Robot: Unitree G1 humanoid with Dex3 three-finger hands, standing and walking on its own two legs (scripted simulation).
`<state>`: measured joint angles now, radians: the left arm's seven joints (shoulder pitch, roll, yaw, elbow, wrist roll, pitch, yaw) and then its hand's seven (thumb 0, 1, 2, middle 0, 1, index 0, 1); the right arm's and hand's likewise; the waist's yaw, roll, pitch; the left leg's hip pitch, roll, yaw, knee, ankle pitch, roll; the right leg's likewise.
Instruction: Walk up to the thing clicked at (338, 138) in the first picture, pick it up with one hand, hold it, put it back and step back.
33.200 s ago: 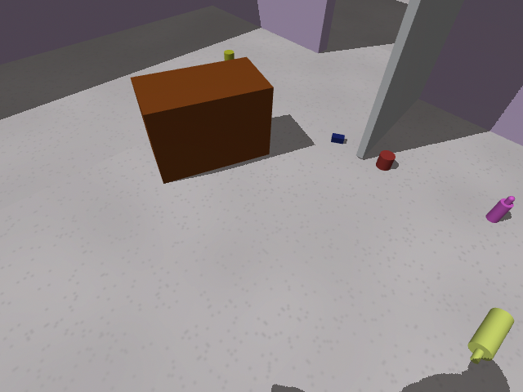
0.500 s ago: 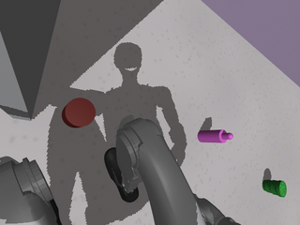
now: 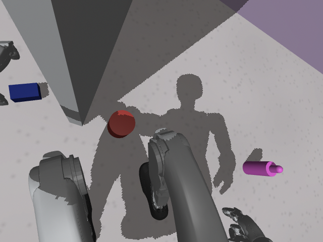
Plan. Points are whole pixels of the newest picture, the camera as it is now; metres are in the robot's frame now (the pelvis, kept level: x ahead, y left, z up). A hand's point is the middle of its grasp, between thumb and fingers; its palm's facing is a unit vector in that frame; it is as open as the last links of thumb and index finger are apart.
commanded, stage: withdraw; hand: left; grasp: from above
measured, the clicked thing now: (25, 92) +0.54 +0.27 -0.33
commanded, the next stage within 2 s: home in 0.14 s
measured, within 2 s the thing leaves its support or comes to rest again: neither
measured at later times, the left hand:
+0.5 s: hand out of the picture +0.55 +0.30 -0.13, palm faces -0.32 -0.17 -0.93, open 11.9 cm
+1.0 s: hand out of the picture +0.33 +0.26 +0.07, palm faces -0.08 -0.84 -0.53, open 7.5 cm
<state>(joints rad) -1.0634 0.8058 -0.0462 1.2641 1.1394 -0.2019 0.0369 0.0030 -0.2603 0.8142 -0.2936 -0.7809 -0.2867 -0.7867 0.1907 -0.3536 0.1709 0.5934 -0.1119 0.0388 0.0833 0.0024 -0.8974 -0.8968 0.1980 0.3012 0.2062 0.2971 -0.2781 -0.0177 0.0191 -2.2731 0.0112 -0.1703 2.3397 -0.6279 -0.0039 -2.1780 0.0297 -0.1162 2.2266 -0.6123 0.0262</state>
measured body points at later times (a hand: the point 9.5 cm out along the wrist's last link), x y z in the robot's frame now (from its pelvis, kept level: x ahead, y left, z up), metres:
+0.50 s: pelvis +0.02 +0.00 -0.01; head +0.27 +0.06 +0.36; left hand +0.56 +0.30 -0.08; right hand +0.04 -0.24 -0.12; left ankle +0.09 +0.13 -0.32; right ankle +0.12 -0.12 -0.32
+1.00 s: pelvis +0.02 +0.00 +0.18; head +0.16 +0.06 +0.60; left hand +0.33 +0.30 +0.11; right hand +0.23 -0.24 +0.09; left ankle +0.09 +0.13 -0.32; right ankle +0.12 -0.12 -0.32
